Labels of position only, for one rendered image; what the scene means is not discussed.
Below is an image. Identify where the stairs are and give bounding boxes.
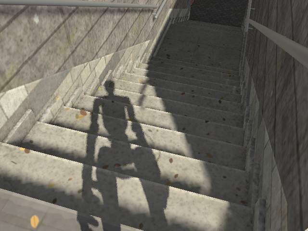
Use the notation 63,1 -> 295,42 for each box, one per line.
174,20 -> 244,35
0,56 -> 253,231

